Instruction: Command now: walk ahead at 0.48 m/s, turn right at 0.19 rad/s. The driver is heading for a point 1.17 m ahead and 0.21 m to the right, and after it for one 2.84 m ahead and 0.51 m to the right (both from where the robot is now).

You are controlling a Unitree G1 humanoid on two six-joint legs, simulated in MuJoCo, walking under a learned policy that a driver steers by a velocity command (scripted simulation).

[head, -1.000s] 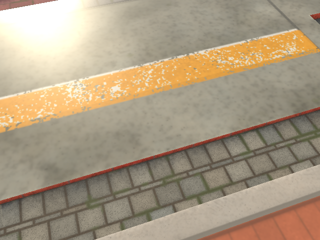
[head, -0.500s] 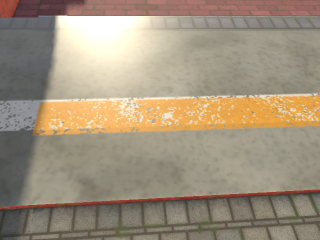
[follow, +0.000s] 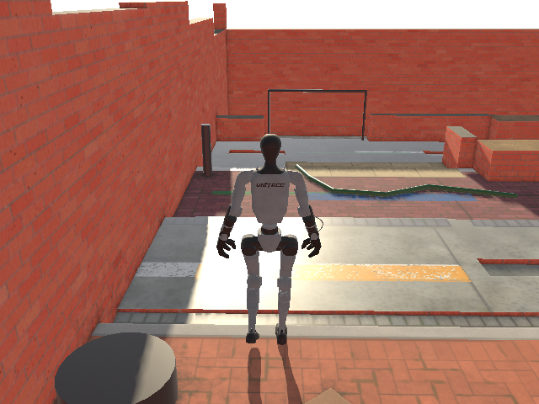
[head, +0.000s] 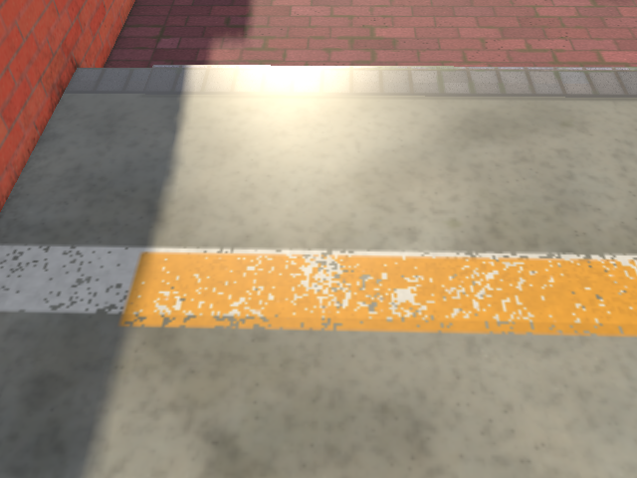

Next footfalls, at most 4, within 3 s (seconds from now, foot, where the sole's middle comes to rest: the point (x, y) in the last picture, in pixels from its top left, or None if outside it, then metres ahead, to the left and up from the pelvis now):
0.48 left None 0.47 0.21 -0.91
0.94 right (368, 464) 0.59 -0.06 -0.90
1.46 left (363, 381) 0.80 -0.05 -0.90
1.96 right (447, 373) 0.82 -0.27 -0.90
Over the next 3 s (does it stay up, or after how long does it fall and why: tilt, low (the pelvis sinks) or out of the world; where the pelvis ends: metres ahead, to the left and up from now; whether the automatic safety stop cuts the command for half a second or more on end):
stays up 1.09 -0.17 -0.12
